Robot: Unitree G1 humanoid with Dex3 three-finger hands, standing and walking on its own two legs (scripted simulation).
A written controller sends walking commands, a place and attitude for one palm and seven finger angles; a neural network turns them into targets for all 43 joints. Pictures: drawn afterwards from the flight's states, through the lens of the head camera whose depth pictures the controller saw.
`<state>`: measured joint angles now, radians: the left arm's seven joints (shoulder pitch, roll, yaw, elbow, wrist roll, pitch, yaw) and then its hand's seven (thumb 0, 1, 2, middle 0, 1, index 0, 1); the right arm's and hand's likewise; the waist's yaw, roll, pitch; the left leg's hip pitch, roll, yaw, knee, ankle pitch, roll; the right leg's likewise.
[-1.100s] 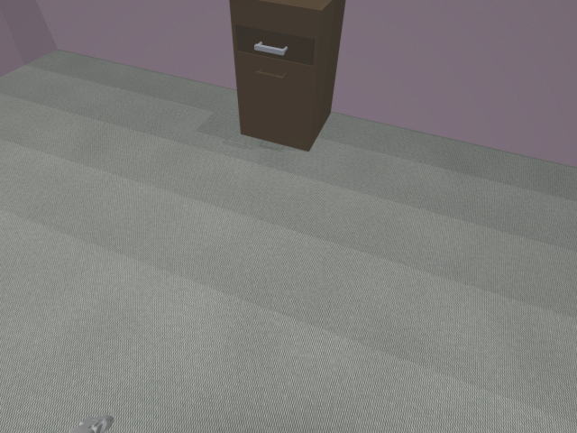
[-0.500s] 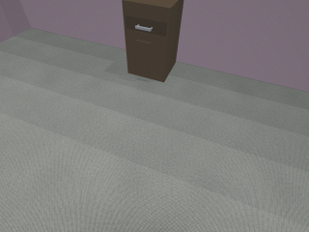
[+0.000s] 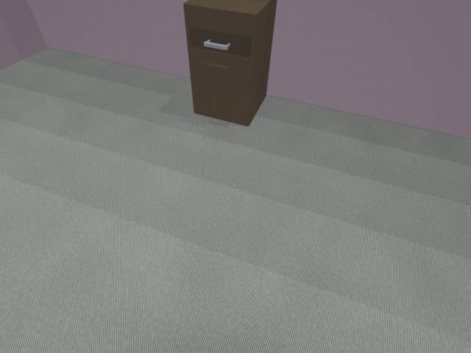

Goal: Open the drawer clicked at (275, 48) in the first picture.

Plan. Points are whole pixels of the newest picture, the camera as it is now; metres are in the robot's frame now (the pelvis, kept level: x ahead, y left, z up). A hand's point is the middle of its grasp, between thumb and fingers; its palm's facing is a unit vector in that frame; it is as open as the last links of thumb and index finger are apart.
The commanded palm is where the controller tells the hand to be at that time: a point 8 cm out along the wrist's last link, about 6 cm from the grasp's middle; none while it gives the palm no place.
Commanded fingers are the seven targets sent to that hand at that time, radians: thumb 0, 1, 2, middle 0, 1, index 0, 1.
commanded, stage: look at it before walking up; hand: left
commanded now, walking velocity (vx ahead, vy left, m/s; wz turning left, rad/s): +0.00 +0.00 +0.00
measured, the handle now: (217, 44) +1.75 +0.21 -0.22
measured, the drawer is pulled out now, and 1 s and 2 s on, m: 0.00 0.00 0.00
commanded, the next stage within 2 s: walk to a spot facing it in 0.64 s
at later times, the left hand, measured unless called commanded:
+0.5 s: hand out of the picture +0.07 +0.24 -0.16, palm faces -0.02 -0.95 -0.32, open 7.4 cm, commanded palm none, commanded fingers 0.00 0.90 0.90 -0.20 -0.30 -0.20 -0.30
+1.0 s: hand out of the picture +0.05 +0.23 -0.18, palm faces +0.09 -0.97 -0.22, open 7.4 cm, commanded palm none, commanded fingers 0.00 0.90 0.90 -0.20 -0.30 -0.20 -0.30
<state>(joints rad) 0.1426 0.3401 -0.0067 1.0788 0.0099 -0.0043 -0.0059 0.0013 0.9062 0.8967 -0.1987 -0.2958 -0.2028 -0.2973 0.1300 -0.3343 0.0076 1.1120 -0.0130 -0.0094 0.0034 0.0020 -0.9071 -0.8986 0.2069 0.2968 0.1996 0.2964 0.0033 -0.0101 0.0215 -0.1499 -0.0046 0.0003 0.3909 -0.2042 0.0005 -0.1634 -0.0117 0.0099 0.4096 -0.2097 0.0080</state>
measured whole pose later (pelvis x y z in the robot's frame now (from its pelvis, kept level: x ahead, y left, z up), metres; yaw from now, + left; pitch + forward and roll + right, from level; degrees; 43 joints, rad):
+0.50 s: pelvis +0.01 +0.00 +0.00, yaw +0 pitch -2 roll +0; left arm 0.15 0.34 -0.01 1.09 0.01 -0.01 -0.01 0.00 0.91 0.90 -0.20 -0.30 -0.20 -0.30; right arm 0.12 -0.34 0.01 1.12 -0.01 -0.01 0.00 0.00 -0.91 -0.90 0.21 0.30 0.20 0.30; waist 0.01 -0.01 0.03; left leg -0.14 0.00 0.00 0.38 -0.20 0.00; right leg -0.15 0.00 0.01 0.39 -0.21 0.00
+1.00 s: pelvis +0.04 +0.02 -0.01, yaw +5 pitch -1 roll -1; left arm 0.27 0.26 0.02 1.05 0.02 -0.02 -0.01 0.00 0.91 0.90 -0.20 -0.30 -0.20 -0.30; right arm 0.27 -0.25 0.00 1.10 -0.02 0.02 0.02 0.00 -0.91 -0.90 0.20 0.30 0.20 0.30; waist 0.00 -0.02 -0.01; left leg -0.28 0.02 0.04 0.66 -0.43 0.02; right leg -0.13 -0.03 -0.07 0.46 -0.32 0.02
